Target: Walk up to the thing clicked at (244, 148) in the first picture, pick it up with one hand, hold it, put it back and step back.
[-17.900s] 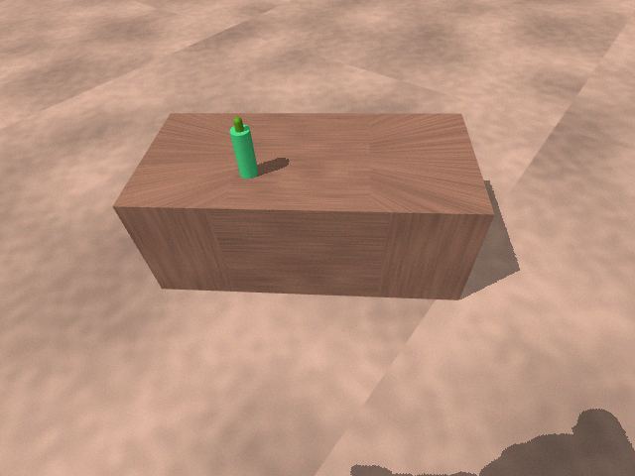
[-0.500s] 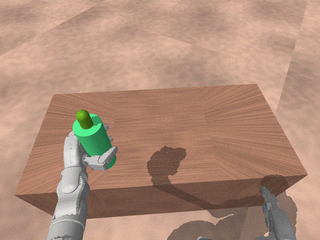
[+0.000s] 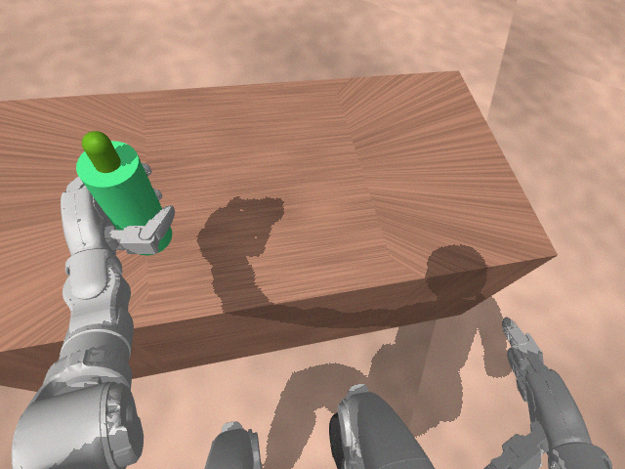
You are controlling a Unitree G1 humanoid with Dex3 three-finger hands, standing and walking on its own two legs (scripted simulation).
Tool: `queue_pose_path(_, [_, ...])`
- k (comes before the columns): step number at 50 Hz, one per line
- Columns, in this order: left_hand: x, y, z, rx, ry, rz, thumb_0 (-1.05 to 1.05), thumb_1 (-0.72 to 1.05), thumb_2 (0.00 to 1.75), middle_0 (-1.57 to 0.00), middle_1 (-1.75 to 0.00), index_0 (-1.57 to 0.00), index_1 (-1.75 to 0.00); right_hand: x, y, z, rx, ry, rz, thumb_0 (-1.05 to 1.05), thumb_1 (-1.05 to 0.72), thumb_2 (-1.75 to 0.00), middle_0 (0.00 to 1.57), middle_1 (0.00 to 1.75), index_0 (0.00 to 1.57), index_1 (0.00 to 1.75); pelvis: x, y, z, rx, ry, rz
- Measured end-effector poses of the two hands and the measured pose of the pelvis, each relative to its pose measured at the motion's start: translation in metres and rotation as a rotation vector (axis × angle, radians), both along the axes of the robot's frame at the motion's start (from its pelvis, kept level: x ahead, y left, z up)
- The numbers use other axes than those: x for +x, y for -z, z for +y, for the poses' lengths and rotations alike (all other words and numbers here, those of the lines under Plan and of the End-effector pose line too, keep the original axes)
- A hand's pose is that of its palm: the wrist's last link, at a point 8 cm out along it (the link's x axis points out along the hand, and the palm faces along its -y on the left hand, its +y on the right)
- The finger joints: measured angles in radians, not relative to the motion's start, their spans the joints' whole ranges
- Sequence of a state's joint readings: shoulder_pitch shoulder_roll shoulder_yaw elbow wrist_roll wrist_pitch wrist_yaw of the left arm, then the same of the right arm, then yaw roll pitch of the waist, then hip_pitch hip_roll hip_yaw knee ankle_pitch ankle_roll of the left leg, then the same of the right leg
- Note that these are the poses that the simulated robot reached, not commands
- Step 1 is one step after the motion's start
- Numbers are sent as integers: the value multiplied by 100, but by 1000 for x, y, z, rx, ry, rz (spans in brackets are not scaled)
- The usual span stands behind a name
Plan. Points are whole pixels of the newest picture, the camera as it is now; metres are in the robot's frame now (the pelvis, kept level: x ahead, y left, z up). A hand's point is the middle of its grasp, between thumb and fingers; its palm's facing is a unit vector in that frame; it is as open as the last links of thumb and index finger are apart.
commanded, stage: crouch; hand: left
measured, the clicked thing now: (126, 195) +0.47 +0.18 +0.03
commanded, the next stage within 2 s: lower in 0.74 s
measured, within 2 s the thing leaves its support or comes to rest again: rests again in 1.82 s
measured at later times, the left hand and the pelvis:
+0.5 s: hand (147, 198) +0.52 +0.17 -0.04, palm faces +0.14 -0.99 +0.00, open 8.5 cm; pelvis +0.00 +0.00 -0.04, yaw -1 degrees
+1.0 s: hand (152, 195) +0.54 +0.18 -0.07, palm faces +0.15 -0.99 -0.02, open 8.5 cm; pelvis -0.01 +0.00 -0.06, yaw -1 degrees
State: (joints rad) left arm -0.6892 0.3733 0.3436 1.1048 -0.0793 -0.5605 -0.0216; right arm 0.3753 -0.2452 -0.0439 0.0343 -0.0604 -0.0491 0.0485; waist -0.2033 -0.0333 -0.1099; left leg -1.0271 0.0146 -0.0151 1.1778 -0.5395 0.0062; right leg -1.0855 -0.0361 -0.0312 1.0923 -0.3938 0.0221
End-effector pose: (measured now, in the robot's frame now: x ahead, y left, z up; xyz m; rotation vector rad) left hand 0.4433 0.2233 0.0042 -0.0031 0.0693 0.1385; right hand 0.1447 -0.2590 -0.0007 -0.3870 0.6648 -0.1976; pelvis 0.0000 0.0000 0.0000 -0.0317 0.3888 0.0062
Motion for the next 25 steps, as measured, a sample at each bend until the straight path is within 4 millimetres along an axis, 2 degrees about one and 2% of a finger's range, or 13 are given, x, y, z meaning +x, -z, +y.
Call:
queue_pose_path(8, [17, 20, 2, -2, -8, 0, 1, -29, 120, -81, -105, -85, -106, 7, 1, 3, -24, -23, -27, -1, 52, -6, 5, 5, 6, 5, 1, 16, -1, -7, -3, 46])
queue_pose_path(25, [44, 44, 2, 0, 1, 4, 1, -29, 120, -81, -105, -85, -107, 3, 4, 2, -73, -17, -31, -1, 52, -6, 6, 5, 6, 5, -3, 35, 0, -22, -1, 99])
